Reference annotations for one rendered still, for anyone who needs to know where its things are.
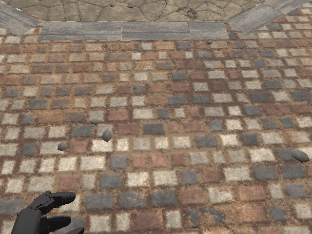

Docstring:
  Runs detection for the left robot hand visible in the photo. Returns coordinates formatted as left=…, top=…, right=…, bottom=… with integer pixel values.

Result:
left=11, top=191, right=84, bottom=234

